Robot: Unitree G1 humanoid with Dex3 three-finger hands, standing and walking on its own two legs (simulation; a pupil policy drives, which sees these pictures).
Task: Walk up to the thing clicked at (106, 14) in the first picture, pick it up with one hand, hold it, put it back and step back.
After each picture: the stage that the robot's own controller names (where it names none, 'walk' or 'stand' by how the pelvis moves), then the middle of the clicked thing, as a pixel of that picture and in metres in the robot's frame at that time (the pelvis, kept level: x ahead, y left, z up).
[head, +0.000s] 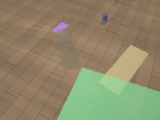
stand; (104, 18) +1.84 -0.34 -0.72
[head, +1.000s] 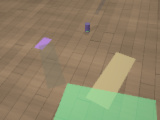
walk; (87, 27) +1.74 +0.04 -0.70
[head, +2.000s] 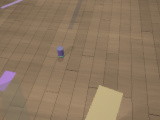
walk; (60, 52) +1.16 +0.26 -0.72
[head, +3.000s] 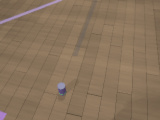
walk; (62, 89) +0.73 +0.21 -0.72
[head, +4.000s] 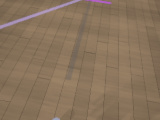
walk; out of the picture +0.44 +0.12 -0.70
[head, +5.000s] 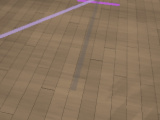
stand; out of the picture +0.33 +0.14 -0.71
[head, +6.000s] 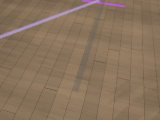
stand; out of the picture +0.32 +0.13 -0.72
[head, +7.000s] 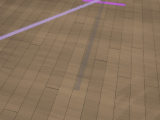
stand; out of the picture +0.33 +0.14 -0.73
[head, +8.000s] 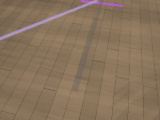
stand; out of the picture +0.32 +0.15 -0.73
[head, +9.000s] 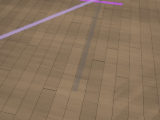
go down; out of the picture +0.31 +0.15 -0.73
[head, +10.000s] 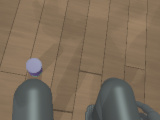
go down; (34, 68) +0.41 +0.17 -0.34
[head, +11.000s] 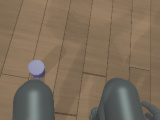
go down; (37, 70) +0.40 +0.17 -0.32
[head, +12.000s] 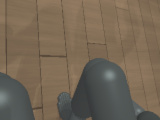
close in; out of the picture +0.40 +0.21 -0.23
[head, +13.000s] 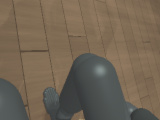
close; out of the picture +0.40 +0.22 -0.22
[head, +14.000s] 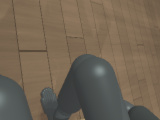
lift; out of the picture +0.39 +0.22 -0.23
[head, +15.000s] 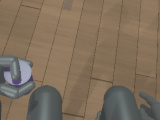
lift; (20, 79) +0.32 +0.20 -0.05
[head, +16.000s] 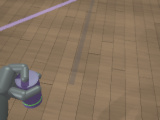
hold; (30, 89) +0.32 +0.17 +0.02
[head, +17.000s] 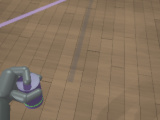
hold; (31, 91) +0.32 +0.17 +0.00
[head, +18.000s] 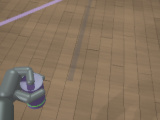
hold; (34, 91) +0.32 +0.16 +0.00
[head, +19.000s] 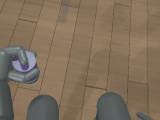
crouch; (27, 68) +0.38 +0.17 -0.08
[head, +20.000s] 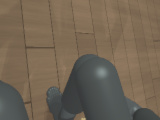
lower; out of the picture +0.42 +0.24 -0.23
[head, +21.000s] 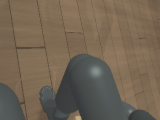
lower; out of the picture +0.43 +0.26 -0.23
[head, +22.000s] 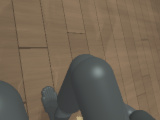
lower; out of the picture +0.42 +0.26 -0.23
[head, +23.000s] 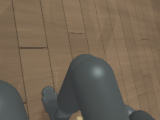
lower; out of the picture +0.42 +0.25 -0.23
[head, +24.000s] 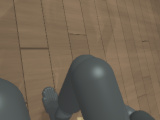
loosen; out of the picture +0.41 +0.24 -0.23
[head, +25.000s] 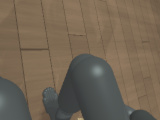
withdraw; out of the picture +0.40 +0.22 -0.23
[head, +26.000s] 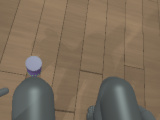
walk; (34, 66) +0.42 +0.18 -0.30
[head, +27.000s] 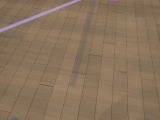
stand; out of the picture +0.33 +0.13 -0.66
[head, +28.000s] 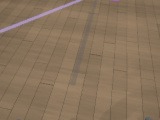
stand; out of the picture +0.35 +0.15 -0.67
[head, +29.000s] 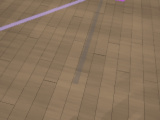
stand; out of the picture +0.35 +0.14 -0.68
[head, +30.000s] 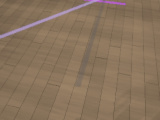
walk; out of the picture +0.37 +0.14 -0.72
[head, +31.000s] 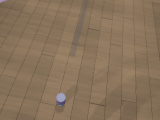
walk; (60, 100) +0.50 +0.09 -0.70
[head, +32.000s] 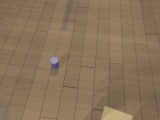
walk; (54, 63) +0.80 +0.22 -0.69
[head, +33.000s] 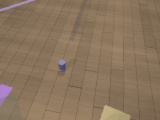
stand; (62, 66) +0.99 +0.16 -0.71
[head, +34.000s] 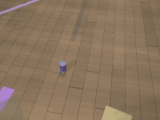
stand; (63, 67) +0.98 +0.17 -0.73
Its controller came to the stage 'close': yes
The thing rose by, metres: 0.72
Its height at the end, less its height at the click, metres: +0.00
